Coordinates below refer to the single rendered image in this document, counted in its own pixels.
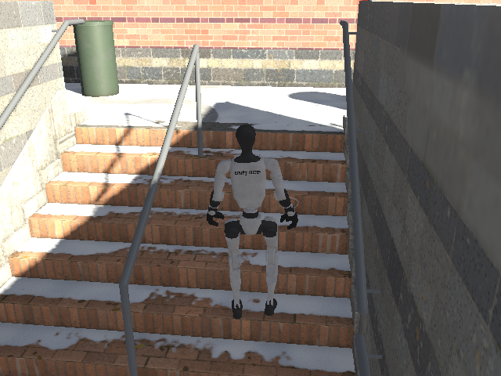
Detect stairs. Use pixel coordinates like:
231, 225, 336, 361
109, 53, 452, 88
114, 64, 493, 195
0, 127, 355, 376

